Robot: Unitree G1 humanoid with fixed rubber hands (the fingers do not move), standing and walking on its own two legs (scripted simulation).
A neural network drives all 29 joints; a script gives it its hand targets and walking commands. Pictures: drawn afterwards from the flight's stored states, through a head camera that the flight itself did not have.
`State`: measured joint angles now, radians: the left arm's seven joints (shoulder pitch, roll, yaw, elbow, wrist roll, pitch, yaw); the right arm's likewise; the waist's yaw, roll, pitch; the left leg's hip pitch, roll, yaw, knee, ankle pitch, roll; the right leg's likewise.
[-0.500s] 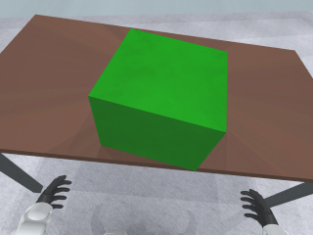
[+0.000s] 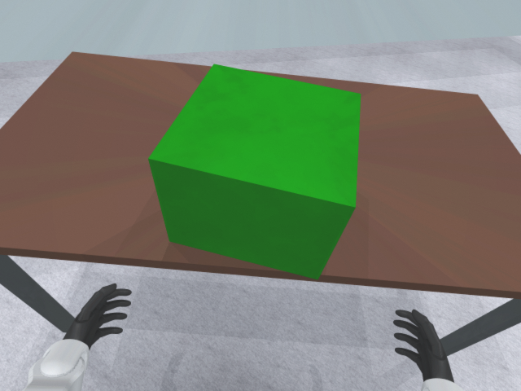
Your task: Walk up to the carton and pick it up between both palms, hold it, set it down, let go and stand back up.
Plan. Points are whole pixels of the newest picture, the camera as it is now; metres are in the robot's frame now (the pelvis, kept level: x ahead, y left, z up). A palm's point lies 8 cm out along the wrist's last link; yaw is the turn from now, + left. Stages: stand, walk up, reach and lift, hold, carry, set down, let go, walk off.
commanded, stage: reach and lift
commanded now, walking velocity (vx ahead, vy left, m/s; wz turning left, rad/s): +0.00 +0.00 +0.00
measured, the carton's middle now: (264, 168) +0.50 -0.01 +0.02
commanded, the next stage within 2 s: none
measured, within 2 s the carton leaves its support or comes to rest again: neither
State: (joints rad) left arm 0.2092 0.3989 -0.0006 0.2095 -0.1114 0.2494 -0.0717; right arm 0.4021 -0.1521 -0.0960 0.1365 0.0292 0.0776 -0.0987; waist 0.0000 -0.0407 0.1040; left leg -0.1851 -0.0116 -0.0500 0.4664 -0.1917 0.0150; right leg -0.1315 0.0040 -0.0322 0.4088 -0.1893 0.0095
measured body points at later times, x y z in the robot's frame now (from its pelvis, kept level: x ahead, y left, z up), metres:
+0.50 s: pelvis +0.04 +0.00 +0.00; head +0.06 +0.03 +0.45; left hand +0.25 +0.27 +0.01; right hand +0.20 -0.21 +0.02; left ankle +0.05 +0.11 -0.74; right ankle +0.03 -0.12 -0.74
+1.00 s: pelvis +0.04 +0.00 +0.00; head +0.06 +0.03 +0.45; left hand +0.27 +0.28 +0.04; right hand +0.25 -0.20 +0.05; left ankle +0.05 +0.11 -0.74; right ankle +0.03 -0.12 -0.74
